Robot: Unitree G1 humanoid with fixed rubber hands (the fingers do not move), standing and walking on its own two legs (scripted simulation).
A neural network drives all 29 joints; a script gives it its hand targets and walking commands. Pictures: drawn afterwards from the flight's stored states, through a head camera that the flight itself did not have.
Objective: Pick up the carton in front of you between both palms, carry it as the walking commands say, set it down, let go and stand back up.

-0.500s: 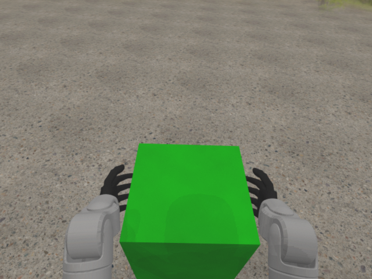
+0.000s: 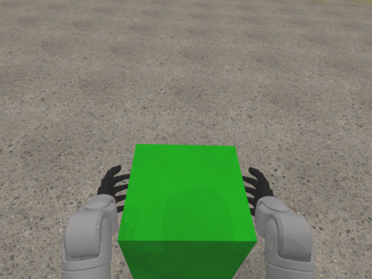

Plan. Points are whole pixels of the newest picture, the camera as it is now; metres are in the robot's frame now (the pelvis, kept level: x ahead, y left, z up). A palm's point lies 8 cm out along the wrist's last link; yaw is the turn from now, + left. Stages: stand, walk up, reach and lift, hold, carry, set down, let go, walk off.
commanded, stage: carry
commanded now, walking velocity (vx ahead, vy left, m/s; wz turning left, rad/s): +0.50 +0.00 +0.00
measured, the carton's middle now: (184, 217) +0.27 +0.00 +0.02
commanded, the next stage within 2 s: none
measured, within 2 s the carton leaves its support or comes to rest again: neither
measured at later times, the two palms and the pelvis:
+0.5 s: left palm (128, 122) +0.50 +0.15 +0.10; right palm (239, 121) +0.51 -0.15 +0.11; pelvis +0.24 +0.00 +0.00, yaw +0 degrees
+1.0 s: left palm (136, 121) +0.54 +0.14 +0.07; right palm (240, 125) +0.53 -0.16 +0.07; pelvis +0.27 +0.00 +0.00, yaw -2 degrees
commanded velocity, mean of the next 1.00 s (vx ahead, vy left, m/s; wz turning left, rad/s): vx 0.00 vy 0.00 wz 0.00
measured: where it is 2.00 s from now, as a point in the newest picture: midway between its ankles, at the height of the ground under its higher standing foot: outside the picture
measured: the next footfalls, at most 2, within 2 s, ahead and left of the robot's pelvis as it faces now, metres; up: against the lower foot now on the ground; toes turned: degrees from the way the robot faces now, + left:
right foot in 0.02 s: +0.20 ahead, -0.10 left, +0.00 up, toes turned -9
left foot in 0.40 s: +0.33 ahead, +0.11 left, +0.00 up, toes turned -21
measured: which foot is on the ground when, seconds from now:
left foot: down 0.00-0.02, up 0.04-0.38, down 0.40-1.00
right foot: up 0.00-0.00, down 0.02-1.00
